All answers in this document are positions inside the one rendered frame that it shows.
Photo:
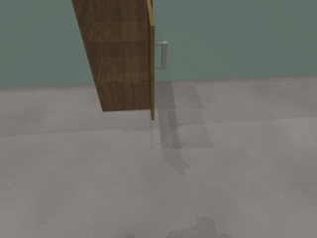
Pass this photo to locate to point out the handle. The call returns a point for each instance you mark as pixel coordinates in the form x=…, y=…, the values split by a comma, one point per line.
x=163, y=45

